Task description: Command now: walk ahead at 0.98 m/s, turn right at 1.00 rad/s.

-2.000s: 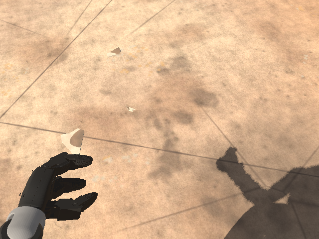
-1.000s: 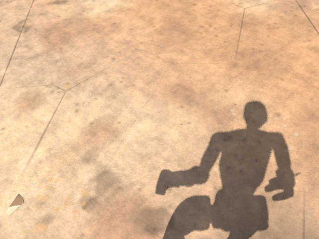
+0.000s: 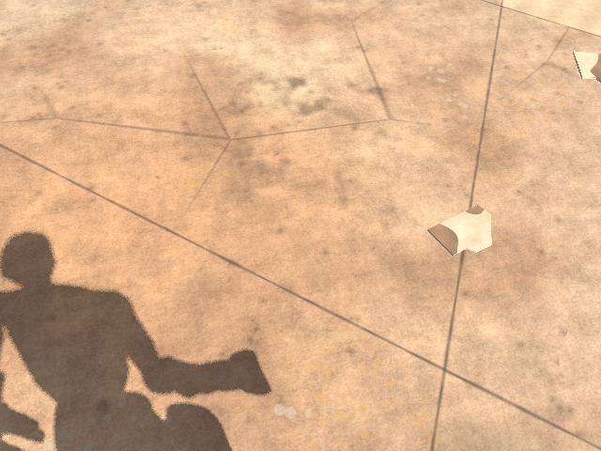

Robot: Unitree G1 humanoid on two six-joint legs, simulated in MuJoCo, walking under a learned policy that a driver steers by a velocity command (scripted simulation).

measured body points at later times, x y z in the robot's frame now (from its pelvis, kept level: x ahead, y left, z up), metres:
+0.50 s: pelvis +0.43 +0.01 +0.02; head +0.48 -0.02 +0.46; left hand +0.77 +0.14 -0.05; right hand +0.30 -0.26 -0.10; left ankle +0.43 +0.15 -0.72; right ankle +0.51 -0.12 -0.66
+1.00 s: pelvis +0.61 -0.08 +0.01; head +0.64 -0.13 +0.46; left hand +0.90 +0.05 -0.09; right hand +0.53 -0.40 -0.08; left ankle +0.80 -0.03 -0.67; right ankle +0.62 -0.15 -0.72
